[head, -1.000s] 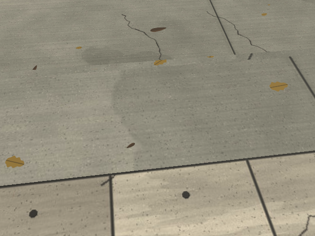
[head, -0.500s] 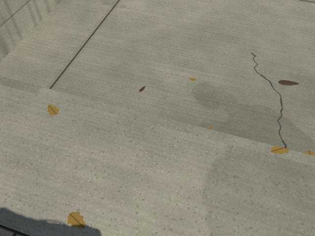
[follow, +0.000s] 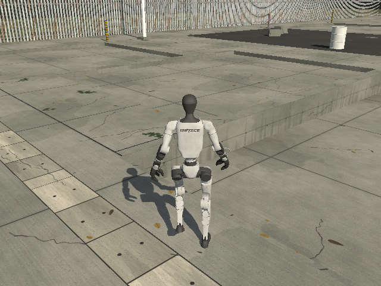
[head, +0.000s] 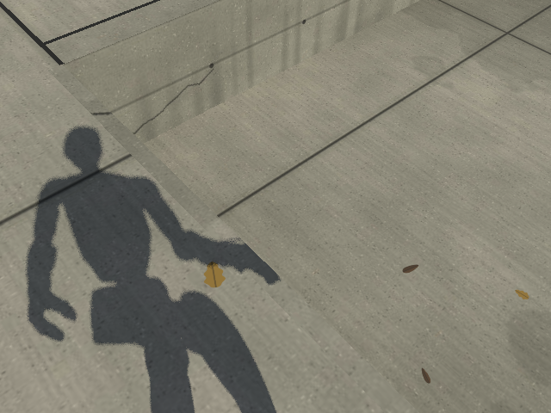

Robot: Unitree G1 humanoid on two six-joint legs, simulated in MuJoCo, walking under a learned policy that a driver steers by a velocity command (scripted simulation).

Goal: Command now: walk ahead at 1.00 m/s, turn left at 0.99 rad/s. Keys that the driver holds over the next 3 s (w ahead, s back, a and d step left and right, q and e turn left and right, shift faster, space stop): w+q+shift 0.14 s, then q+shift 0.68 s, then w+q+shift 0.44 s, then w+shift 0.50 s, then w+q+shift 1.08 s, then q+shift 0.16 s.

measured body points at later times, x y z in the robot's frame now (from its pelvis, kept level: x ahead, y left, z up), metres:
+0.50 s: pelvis +0.37 +0.04 +0.00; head +0.41 +0.08 +0.45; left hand +0.49 +0.38 -0.04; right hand +0.60 -0.16 -0.10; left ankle +0.35 +0.07 -0.73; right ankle +0.58 -0.06 -0.68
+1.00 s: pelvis +0.46 +0.11 -0.01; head +0.43 +0.14 +0.43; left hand +0.31 +0.40 -0.11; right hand +0.77 +0.09 -0.09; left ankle +0.38 +0.14 -0.73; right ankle +0.62 +0.03 -0.69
